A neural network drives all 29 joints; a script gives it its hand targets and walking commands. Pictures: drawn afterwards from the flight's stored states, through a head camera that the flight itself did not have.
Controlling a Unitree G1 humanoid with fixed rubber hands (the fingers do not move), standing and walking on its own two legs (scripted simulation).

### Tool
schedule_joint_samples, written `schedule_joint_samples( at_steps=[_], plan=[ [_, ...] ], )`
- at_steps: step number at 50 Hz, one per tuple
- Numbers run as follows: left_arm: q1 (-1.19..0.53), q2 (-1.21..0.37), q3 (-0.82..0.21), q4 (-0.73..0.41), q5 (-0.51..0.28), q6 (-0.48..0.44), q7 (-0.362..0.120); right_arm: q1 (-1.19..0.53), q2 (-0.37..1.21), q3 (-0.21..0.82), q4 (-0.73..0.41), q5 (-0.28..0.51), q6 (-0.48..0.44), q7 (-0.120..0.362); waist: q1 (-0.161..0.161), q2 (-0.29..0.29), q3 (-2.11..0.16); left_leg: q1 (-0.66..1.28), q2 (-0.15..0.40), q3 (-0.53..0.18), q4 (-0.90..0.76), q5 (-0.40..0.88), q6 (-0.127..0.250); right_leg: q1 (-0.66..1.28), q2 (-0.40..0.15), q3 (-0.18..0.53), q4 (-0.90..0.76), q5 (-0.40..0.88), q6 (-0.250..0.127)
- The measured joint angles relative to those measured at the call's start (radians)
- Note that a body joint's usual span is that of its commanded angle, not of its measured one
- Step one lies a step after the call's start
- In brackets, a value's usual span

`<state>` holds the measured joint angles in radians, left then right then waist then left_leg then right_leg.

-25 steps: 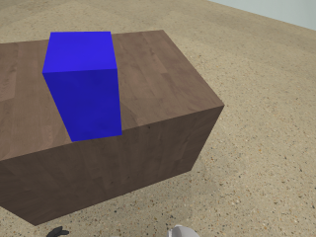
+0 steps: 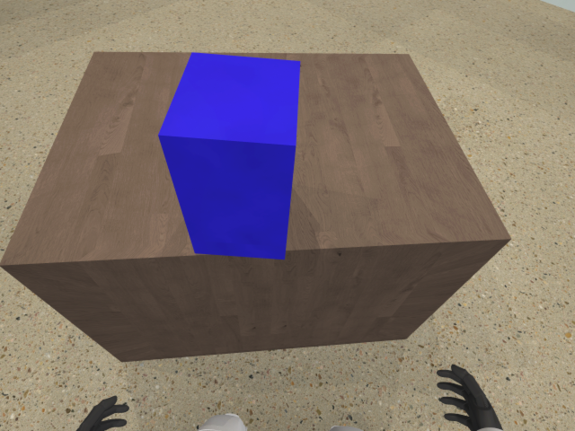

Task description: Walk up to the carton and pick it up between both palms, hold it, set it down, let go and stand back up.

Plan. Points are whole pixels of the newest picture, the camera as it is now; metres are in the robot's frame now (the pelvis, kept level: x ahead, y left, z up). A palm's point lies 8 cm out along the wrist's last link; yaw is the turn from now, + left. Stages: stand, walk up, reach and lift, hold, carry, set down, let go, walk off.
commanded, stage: walk up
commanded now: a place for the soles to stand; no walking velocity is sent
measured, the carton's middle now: (242, 166) +0.50 +0.10 +0.04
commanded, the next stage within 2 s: none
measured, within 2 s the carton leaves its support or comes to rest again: neither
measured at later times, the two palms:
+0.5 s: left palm out of the picture +0.11 +0.26 -0.08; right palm out of the picture +0.15 -0.27 -0.08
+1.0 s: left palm out of the picture +0.04 +0.26 -0.09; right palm (478, 430) +0.15 -0.26 -0.08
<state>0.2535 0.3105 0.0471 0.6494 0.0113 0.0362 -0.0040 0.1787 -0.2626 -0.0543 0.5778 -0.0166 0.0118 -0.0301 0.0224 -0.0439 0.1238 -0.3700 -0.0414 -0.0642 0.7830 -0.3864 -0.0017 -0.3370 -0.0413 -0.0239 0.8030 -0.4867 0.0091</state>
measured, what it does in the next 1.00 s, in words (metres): stands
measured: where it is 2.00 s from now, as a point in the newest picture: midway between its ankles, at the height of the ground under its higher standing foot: outside the picture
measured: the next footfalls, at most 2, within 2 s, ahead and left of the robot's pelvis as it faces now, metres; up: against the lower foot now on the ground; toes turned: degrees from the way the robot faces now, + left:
none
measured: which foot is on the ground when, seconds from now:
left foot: down 0.00-1.00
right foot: down 0.00-1.00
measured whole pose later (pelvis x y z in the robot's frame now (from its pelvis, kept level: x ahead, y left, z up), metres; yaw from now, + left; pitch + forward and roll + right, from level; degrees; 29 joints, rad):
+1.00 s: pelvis -0.01 -0.02 +0.01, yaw +11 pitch -2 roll -1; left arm 0.27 0.29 0.02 0.67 0.02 0.01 -0.01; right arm 0.27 -0.25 -0.05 0.62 -0.02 0.02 -0.01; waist 0.01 -0.01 0.09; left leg -0.37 -0.07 -0.21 0.72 -0.31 -0.02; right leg -0.25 0.00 -0.11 0.69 -0.40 -0.04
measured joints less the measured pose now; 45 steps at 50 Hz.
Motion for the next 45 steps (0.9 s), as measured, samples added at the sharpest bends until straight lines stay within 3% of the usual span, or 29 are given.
schedule_joint_samples(
  at_steps=[2,10,24,32,36,40,43,45],
  plan=[
    [0.001,-0.024,-0.011,0.006,0.008,-0.015,-0.002,-0.01,0.0,-0.002,0.008,0.011,0.01,0.006,-0.007,0.019,0.004,0.011,0.01,-0.019,-0.005,-0.001,-0.012,0.024,0.012,-0.016,-0.042,0.094,-0.005],
    [-0.005,-0.064,-0.047,-0.001,0.004,-0.016,-0.008,0.004,0.011,-0.001,0.024,0.008,0.01,0.015,-0.029,0.038,-0.019,0.058,-0.003,-0.051,-0.073,0.027,-0.023,0.071,-0.002,-0.049,-0.077,0.065,-0.015],
    [-0.055,-0.023,-0.019,-0.008,0.008,0.005,-0.003,0.061,-0.005,-0.013,0.057,0.002,0.011,0.019,-0.03,0.046,-0.036,0.035,-0.021,-0.099,-0.037,0.022,-0.029,0.074,-0.015,-0.099,-0.053,0.047,-0.021],
    [-0.036,-0.022,-0.021,-0.003,0.011,-0.004,-0.005,0.076,-0.002,-0.013,0.051,0.003,0.012,0.021,-0.023,0.049,-0.048,0.011,-0.007,-0.13,-0.045,0.04,-0.036,0.073,0.004,-0.128,-0.096,0.078,-0.03],
    [-0.021,-0.024,-0.025,0.002,0.016,-0.007,-0.001,0.08,-0.01,-0.023,0.037,-0.004,0.011,0.02,-0.02,0.049,-0.041,-0.005,-0.012,-0.118,-0.005,0.025,-0.02,0.067,-0.009,-0.142,-0.062,0.061,-0.03],
    [-0.01,-0.019,-0.018,0.025,0.017,0.014,-0.002,0.074,-0.003,-0.021,0.037,-0.002,0.004,0.021,-0.011,0.028,-0.024,0.006,-0.028,-0.097,0.005,0.023,-0.023,0.063,-0.033,-0.127,-0.02,0.04,-0.015],
    [-0.004,-0.009,-0.011,0.03,0.01,0.025,-0.005,0.075,0.013,-0.009,0.033,0.001,0.004,0.018,-0.016,0.02,-0.028,-0.001,-0.024,-0.107,-0.006,0.032,-0.016,0.053,0.019,-0.074,-0.027,0.02,-0.015],
    [-0.005,-0.007,-0.01,0.031,0.006,0.011,-0.006,0.084,0.022,0.0,0.035,-0.001,0.007,0.013,-0.021,0.014,-0.029,0.002,-0.029,-0.126,-0.029,0.05,-0.022,0.063,0.041,-0.06,-0.064,0.077,-0.031]
  ],
)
